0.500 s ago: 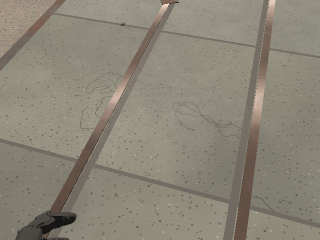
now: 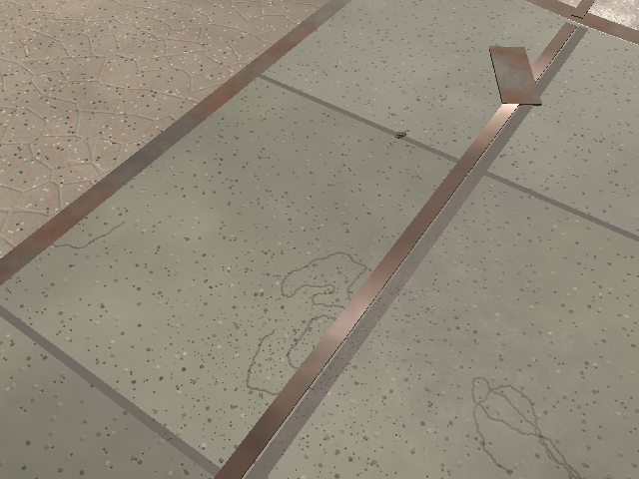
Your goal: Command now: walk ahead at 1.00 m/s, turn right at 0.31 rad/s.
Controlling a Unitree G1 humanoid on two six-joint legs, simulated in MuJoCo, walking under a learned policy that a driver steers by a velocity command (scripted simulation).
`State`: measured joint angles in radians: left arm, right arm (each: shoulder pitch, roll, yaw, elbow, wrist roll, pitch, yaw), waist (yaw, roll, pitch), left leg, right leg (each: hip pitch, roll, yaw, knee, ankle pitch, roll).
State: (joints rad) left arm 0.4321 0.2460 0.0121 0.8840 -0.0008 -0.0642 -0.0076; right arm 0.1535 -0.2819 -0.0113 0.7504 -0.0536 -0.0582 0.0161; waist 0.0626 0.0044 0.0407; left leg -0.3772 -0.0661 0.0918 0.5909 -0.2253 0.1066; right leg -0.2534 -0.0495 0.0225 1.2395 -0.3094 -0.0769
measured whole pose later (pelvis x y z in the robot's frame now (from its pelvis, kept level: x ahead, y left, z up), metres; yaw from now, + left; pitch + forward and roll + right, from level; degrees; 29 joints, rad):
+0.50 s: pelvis +0.47 -0.07 +0.00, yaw -24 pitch -1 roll -2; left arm 0.40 0.33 0.07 0.89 0.01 -0.01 -0.01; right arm 0.11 -0.21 0.04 0.68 -0.07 -0.09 0.00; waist 0.04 -0.02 0.04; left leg -0.53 0.07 -0.12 1.37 -0.36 -0.03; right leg -0.26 0.23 -0.02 0.54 -0.26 -0.20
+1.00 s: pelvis +0.90 -0.21 +0.01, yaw -50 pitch +2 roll +3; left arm 0.06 0.37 0.05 0.62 0.04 0.00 -0.07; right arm 0.47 -0.33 -0.06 0.85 -0.03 -0.10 0.00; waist -0.07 -0.07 -0.01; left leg -0.03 0.01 0.17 0.33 -0.32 -0.03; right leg -0.75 -0.03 0.01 1.18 -0.16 -0.09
